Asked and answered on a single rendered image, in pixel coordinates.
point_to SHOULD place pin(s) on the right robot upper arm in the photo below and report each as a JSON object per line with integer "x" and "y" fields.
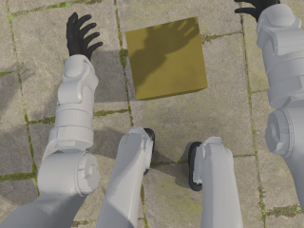
{"x": 284, "y": 136}

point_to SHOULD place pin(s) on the left robot forearm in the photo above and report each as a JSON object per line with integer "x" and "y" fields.
{"x": 72, "y": 130}

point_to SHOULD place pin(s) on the left robot upper arm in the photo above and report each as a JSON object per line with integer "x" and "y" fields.
{"x": 64, "y": 182}

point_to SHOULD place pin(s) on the right robot forearm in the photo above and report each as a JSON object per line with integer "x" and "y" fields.
{"x": 281, "y": 39}

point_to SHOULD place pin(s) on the left robot hand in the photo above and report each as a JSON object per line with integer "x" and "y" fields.
{"x": 76, "y": 44}

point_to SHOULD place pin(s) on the left robot thigh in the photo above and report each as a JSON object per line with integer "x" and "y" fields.
{"x": 120, "y": 207}

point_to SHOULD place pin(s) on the right robot shin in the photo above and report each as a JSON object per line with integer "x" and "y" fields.
{"x": 212, "y": 140}

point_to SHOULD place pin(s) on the carton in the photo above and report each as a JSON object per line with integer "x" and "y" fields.
{"x": 167, "y": 59}

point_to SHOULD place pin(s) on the right robot hand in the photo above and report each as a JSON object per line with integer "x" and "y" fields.
{"x": 259, "y": 7}

